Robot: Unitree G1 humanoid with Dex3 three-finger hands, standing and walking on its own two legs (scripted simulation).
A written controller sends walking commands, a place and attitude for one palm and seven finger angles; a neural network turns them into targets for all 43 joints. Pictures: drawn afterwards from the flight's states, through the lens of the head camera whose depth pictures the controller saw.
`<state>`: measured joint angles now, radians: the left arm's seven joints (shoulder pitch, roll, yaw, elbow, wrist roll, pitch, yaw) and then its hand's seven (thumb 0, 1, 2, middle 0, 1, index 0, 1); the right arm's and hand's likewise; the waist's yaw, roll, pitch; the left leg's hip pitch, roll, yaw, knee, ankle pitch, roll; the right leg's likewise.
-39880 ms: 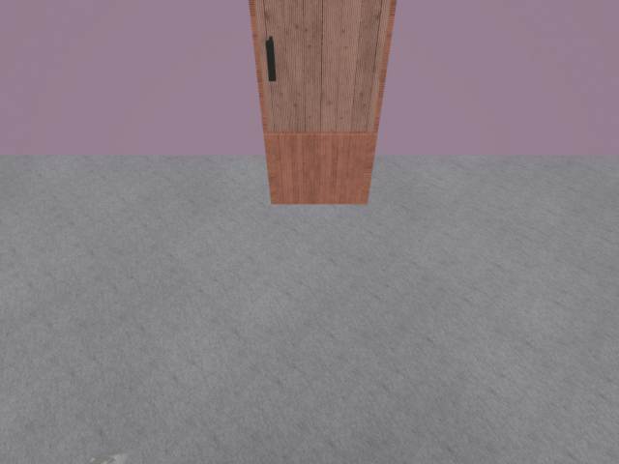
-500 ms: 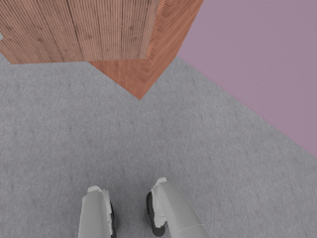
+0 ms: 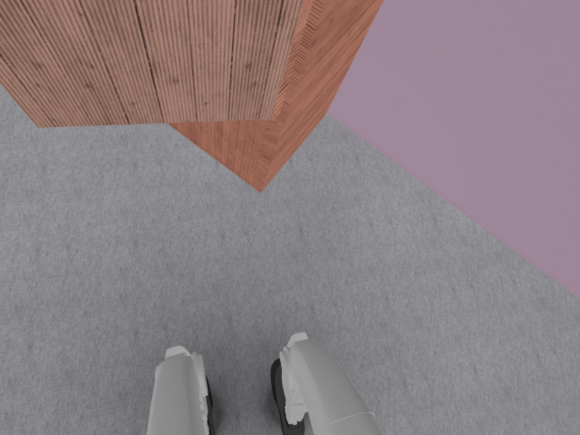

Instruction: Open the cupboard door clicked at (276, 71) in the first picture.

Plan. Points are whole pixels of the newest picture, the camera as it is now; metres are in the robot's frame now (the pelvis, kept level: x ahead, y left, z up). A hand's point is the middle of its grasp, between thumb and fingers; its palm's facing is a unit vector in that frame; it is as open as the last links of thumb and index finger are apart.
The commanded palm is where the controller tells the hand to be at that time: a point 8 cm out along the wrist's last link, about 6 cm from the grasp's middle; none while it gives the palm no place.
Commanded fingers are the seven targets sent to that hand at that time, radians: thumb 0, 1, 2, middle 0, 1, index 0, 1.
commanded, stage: close the thumb around the handle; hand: left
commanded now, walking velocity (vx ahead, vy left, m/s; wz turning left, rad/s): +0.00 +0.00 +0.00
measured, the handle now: out of the picture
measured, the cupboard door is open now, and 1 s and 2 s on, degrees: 45 70 84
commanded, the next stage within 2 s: pull the door open along its arc in 0.06 s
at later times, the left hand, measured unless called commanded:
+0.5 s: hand out of the picture +0.54 +0.27 +0.08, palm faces +0.05 -1.00 -0.02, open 5.9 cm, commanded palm +0.50 +0.29 +0.07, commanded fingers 0.00 0.90 0.90 -0.40 -1.35 -0.40 -1.35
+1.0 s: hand (45, 169) +0.42 +0.19 +0.08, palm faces +0.47 -0.88 +0.00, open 6.1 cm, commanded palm +0.35 +0.24 +0.07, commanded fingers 0.00 0.90 0.90 -0.40 -1.35 -0.40 -1.35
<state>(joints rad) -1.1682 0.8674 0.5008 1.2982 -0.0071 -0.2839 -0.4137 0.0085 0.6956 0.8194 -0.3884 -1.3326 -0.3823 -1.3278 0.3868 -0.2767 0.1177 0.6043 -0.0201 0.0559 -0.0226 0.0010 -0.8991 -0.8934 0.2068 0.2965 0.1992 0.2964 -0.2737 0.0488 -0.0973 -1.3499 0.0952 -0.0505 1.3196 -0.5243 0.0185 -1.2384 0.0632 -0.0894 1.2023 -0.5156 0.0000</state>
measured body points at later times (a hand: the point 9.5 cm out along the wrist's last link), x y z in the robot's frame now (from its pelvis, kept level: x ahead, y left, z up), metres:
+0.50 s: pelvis +0.00 +0.00 +0.01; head +0.19 +0.04 +0.42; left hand +0.53 +0.32 +0.08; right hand -0.02 -0.26 -0.09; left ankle +0.03 +0.10 -0.61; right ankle +0.02 -0.13 -0.61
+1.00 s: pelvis +0.02 -0.01 +0.03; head +0.11 +0.00 +0.47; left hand +0.39 +0.24 +0.08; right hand +0.16 -0.24 -0.08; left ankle +0.03 +0.10 -0.61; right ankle +0.02 -0.13 -0.61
